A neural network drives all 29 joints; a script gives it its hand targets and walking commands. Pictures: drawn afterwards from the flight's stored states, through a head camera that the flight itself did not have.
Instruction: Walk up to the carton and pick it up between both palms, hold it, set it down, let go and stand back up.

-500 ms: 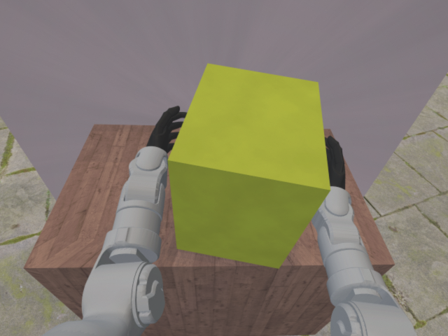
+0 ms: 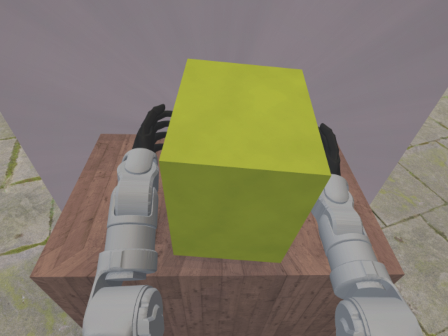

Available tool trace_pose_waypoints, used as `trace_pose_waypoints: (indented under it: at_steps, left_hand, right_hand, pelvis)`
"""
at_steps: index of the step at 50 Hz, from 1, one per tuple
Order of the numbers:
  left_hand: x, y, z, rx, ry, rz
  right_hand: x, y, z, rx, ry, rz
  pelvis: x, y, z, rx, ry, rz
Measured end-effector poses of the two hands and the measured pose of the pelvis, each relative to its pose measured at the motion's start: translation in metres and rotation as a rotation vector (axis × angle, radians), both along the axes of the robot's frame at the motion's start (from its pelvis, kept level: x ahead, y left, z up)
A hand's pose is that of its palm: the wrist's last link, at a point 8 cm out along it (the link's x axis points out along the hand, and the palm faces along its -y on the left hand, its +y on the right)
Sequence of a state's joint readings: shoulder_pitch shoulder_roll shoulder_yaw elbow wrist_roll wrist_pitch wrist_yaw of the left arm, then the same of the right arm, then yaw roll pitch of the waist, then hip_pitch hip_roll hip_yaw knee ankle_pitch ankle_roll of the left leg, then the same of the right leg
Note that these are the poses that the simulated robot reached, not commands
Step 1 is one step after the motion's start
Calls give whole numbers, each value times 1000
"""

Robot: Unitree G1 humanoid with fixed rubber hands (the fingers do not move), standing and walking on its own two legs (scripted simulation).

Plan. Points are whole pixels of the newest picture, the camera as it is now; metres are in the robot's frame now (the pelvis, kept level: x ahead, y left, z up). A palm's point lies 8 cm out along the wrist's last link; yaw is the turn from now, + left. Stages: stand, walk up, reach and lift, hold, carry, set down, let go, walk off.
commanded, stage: reach and lift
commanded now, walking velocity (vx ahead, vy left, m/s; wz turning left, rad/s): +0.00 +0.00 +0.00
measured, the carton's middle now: (235, 164) +0.41 -0.04 +0.10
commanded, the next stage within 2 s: hold in 1.76 s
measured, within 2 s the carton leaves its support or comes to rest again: neither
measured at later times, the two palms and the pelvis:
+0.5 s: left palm (139, 147) +0.35 +0.13 +0.20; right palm (333, 158) +0.34 -0.19 +0.18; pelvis -0.03 -0.01 +0.00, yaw +1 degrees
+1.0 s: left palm (128, 132) +0.36 +0.14 +0.23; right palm (332, 128) +0.36 -0.18 +0.22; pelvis -0.01 -0.01 +0.00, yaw +1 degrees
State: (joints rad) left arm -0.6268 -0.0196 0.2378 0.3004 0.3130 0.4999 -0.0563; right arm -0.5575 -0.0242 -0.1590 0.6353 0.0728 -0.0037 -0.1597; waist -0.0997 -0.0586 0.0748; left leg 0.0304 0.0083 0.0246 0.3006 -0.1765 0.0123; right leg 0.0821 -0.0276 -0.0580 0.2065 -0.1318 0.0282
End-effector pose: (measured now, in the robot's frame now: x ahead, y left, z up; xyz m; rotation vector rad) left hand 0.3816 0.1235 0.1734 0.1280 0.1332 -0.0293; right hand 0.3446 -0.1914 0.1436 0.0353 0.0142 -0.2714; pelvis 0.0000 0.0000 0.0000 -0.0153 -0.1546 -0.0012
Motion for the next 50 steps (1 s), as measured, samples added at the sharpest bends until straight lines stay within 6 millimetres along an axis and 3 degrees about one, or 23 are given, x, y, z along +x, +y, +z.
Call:
trace_pose_waypoints:
  at_steps: [10, 24, 38, 50]
  left_hand:
    - [-16, -9, 8, -32, 18, 21]
    - [-29, 3, 26, -46, 37, 65]
    - [-27, 17, 58, -64, 9, 110]
    - [-26, 15, 55, -64, 24, 117]
  right_hand:
    - [-9, -10, 14, -10, 17, 24]
    - [-9, 1, 34, 11, 34, 60]
    - [7, 14, 77, -10, 14, 106]
    - [11, 11, 81, -4, 33, 119]
  pelvis:
    - [-10, -8, 0, 3, -25, -8]
    - [-28, -14, -1, 9, -4, 12]
    - [-20, -11, -1, 6, -6, 9]
    - [-8, -12, -2, -1, -20, 10]
